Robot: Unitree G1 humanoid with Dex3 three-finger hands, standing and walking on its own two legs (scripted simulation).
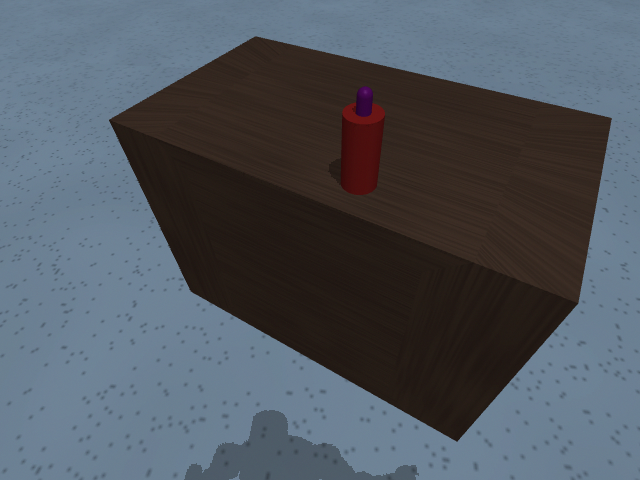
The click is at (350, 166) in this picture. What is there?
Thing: necked bottle
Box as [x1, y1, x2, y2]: [341, 86, 384, 194]
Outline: 366,86 361,87 358,90 356,102 349,104 342,111 341,185 346,191 354,194 368,193 373,190 376,186 383,128 384,111 381,107 371,102 372,92 370,88
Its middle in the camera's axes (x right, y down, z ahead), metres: +0.07 -0.18 +0.70
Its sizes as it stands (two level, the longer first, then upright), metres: 0.073 0.073 0.201
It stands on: a support 0.75 m high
